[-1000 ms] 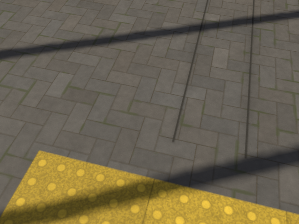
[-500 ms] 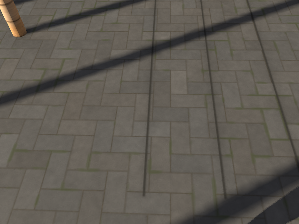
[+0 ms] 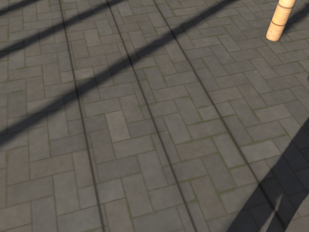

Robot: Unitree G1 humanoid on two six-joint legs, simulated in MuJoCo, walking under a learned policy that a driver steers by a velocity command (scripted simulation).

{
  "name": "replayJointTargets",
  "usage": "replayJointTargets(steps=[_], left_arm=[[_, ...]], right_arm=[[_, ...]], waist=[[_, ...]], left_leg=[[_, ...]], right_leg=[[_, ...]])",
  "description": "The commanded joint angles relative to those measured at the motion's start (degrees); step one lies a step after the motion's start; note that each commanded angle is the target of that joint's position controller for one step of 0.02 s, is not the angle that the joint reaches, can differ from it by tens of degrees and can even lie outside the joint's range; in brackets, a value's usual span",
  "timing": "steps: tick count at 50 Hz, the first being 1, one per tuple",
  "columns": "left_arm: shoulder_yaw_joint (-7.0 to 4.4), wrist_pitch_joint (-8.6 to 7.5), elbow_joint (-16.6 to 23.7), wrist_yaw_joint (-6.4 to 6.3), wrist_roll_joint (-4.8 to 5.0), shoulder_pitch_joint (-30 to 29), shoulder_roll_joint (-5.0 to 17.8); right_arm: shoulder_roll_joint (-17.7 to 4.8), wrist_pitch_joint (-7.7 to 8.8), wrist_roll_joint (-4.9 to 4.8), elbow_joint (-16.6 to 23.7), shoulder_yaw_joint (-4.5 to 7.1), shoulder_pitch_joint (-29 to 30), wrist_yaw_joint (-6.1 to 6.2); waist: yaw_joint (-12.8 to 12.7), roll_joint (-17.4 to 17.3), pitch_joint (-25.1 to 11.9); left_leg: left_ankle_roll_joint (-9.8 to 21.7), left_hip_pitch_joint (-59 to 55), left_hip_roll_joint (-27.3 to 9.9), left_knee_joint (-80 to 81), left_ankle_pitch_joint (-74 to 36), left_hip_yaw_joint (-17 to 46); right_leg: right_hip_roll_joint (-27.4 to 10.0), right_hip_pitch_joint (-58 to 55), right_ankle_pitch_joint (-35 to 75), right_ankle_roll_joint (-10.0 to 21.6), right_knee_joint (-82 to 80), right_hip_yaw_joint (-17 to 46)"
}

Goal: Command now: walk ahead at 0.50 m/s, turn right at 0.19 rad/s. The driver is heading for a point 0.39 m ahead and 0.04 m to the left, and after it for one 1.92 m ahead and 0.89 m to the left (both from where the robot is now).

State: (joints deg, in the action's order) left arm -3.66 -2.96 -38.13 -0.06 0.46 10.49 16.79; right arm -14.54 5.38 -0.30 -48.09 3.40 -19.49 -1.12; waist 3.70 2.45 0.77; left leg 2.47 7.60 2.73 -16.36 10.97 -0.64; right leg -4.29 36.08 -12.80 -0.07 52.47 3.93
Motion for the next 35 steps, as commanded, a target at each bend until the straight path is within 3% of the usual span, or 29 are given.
replayJointTargets(steps=[1, 5, 7, 9, 10, 11, 12, 13, 14, 15, 16, 18, 21, 23, 25, 27, 30, 33, 34, 35], left_arm=[[0.85, -1.31, 4.81, 0.67, 0.06, -4.69, -0.04], [0.85, -1.6, 6.85, 1.62, 0.76, -11.24, 1.01], [0.66, -1.74, 7.97, 2.12, 0.86, -13.0, 1.83], [-0.12, -1.93, 7.51, 2.23, 0.6, -9.66, 3.57], [-1.14, -1.85, 5.69, 1.92, 0.15, -3.68, 5.36], [-2.4, -1.69, 3.62, 1.34, -0.31, 5.21, 8.33], [-3.66, -1.32, 3.07, 0.65, -1.75, 13.36, 14.18], [-3.29, -0.92, 2.26, 0.75, -0.75, 15.14, 12.37], [-2.06, -0.97, 2.23, 0.84, -0.44, 12.46, 8.82], [-1.35, -1.12, 2.45, 0.86, -0.31, 8.97, 6.81], [-0.73, -1.42, 2.21, 1.18, -0.43, 5.54, 5.02], [-0.37, -2.53, 1.98, 1.58, -1.19, 0.82, 3.46], [-0.93, -3.7, 0.63, 1.15, -1.84, -1.48, 4.4], [-1.15, -3.37, -0.22, 0.18, -1.79, -1.81, 5.0], [-1.31, -2.61, -0.85, -0.77, -1.54, -1.64, 5.81], [-1.64, -1.79, -1.87, -1.42, -1.14, -0.04, 7.05], [-2.3, -0.45, -2.86, -1.72, -0.09, 0.75, 8.63], [-2.9, 0.84, -2.78, -2.15, 1.28, -0.56, 9.57], [-2.84, 1.19, -2.67, -2.36, 1.61, -0.97, 9.1], [-2.55, 1.11, -3.01, -2.28, 0.92, 2.04, 8.11]], right_arm=[[-9.5, 0.56, -0.68, 3.58, 1.79, 2.85, 0.29], [-10.89, -0.27, -1.23, 1.56, 1.61, -1.58, 0.14], [-11.45, -0.81, -1.44, 0.74, 1.63, -2.79, 0.2], [-12.65, -1.42, -1.6, 0.4, 1.85, -2.27, 0.54], [-12.44, -1.62, -1.73, 0.39, 1.69, -2.08, 0.77], [-11.18, -1.48, -1.05, 1.17, 1.03, -1.54, 0.98], [-5.84, -0.58, 0.21, 3.48, -0.89, -4.62, 0.82], [-5.18, 0.32, -0.43, 2.91, -1.39, -6.4, 0.64], [-10.57, 0.48, -1.88, 3.36, 0.29, -2.64, 0.46], [-10.4, 0.34, -2.37, 4.31, 0.37, 1.03, 0.39], [-9.47, -0.16, -1.8, 4.47, 0.38, 2.65, 0.53], [-7.68, -2.01, -1.06, 3.38, 0.67, 0.41, 1.06], [-5.71, -3.58, -0.66, 3.43, 0.82, -0.82, 1.71], [-5.11, -3.79, -0.22, 4.94, 0.77, 1.79, 1.52], [-4.1, -3.62, -0.07, 6.43, 0.37, 5.37, 0.61], [-3.73, -3.59, 0.01, 8.43, 0.2, 9.05, -0.42], [-5.33, -4.04, 0.07, 11.22, 0.88, 11.5, -1.62], [-6.93, -4.46, 0.29, 12.91, 1.88, 9.92, -2.25], [-7.84, -4.28, 0.27, 12.26, 2.58, 6.11, -2.08], [-11.73, -4.08, 0.46, 11.61, 4.06, 1.55, -1.14]], waist=[[-0.5, -7.03, -0.29], [1.56, -7.61, 0.94], [1.24, -8.07, 1.57], [-1.89, -8.56, -0.01], [-5.09, -7.78, -3.56], [-9.17, -6.2, -9.6], [-10.51, 5.25, -19.14], [-10.43, 12.68, -24.48], [-10.53, 6.9, -15.66], [-9.05, 4.76, -9.57], [-7.17, 2.38, -5.22], [-3.34, 3.81, -1.6], [-0.99, 3.0, -1.2], [-1.18, 2.71, -1.07], [-2.56, 2.47, -1.15], [-4.2, 1.83, -1.59], [-4.84, 1.7, -1.85], [-3.32, 2.31, -2.69], [-1.32, 1.19, -4.5], [0.1, -3.94, -7.89]], left_leg=[[9.15, -1.24, -13.47, 6.69, -18.09, 8.45], [8.09, -3.07, -14.57, 5.43, -16.23, 7.6], [7.41, -5.87, -16.3, 3.87, -17.3, 8.45], [6.0, -7.08, -16.48, -0.66, -25.56, 7.51], [4.78, -5.86, -14.45, -7.5, -33.45, 5.21], [2.84, 0.68, -11.89, -18.81, -31.5, 2.84], [-1.08, 21.89, -5.08, -40.99, -9.01, -0.86], [-1.71, 31.98, -1.43, -52.5, 21.99, 4.71], [-1.38, 36.6, -4.49, -56.95, 20.06, 7.22], [-1.15, 36.78, -6.8, -55.57, 15.29, 5.98], [-1.51, 35.08, -8.44, -52.49, 11.6, 5.11], [-2.92, 27.81, -9.46, -49.31, 7.62, 5.51], [-4.99, 25.63, -7.76, -46.56, 2.96, 5.59], [-5.34, 25.91, -7.67, -40.27, -3.5, 4.81], [-4.93, 23.76, -7.34, -32.11, -10.2, 2.84], [-4.39, 22.77, -6.98, -26.57, -13.16, 1.74], [-2.91, 23.45, -6.64, -22.39, -8.86, 1.01], [-0.26, 20.53, -4.46, -18.48, -1.48, -1.51], [1.21, 14.68, -2.25, -13.47, -4.83, -3.03], [3.69, 4.95, -2.5, -9.27, -22.32, 0.42]], right_leg=[[-0.57, 0.15, 8.83, -0.33, -9.88, -1.84], [1.35, -3.71, 12.32, 0.19, -18.01, -3.33], [1.99, -4.48, 9.32, 1.58, -20.69, -3.49], [3.57, -11.42, 7.52, 3.49, -24.28, -4.68], [4.91, -20.77, 8.25, 5.01, -26.28, -5.8], [1.51, -34.81, 10.51, 7.37, -24.85, -2.46], [-14.13, -57.82, 11.14, 14.6, -23.86, 18.13], [-20.71, -60.82, 4.49, 19.47, -31.34, 35.17], [-18.54, -53.49, 0.41, 16.9, -32.94, 29.18], [-15.73, -45.75, 0.88, 14.69, -34.38, 20.98], [-13.02, -38.41, 2.9, 13.37, -36.92, 15.57], [-10.52, -28.26, 17.46, 12.06, -40.19, 7.56], [-9.99, -24.15, 36.83, 12.22, -40.54, -1.55], [-9.02, -24.39, 38.62, 11.41, -40.36, -6.12], [-7.7, -24.8, 37.14, 10.49, -39.98, -9.81], [-8.67, -27.27, 36.4, 10.41, -39.09, -10.66], [-11.17, -32.24, 35.37, 10.09, -35.39, -10.36], [-11.91, -34.28, 39.5, 8.34, -26.69, -10.44], [-9.81, -33.36, 41.1, 6.59, -19.69, -12.08], [-5.17, -29.32, 34.76, 3.04, -8.64, -13.87]])
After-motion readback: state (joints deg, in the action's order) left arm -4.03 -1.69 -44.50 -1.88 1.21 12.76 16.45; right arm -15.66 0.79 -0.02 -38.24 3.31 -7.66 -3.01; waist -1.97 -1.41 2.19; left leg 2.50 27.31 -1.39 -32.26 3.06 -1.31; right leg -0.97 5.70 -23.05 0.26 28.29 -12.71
